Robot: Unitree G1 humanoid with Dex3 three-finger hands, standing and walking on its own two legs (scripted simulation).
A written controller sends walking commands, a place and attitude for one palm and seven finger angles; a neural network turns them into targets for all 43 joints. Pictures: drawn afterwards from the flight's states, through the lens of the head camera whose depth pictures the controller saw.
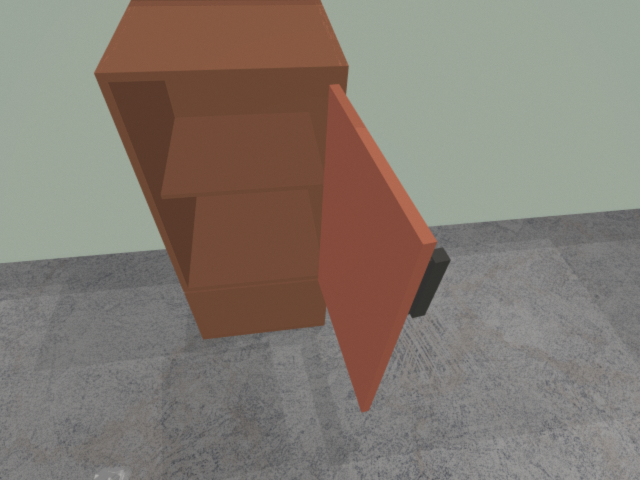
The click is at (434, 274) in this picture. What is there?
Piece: cupboard door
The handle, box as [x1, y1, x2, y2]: [408, 247, 450, 317]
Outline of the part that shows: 442,247 434,249 408,313 412,317 423,315 425,313 450,260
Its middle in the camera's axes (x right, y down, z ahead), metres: +0.14 +0.08 +0.60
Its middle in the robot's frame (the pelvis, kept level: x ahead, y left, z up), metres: +0.40 -0.12 -0.02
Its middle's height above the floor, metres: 0.74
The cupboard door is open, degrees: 97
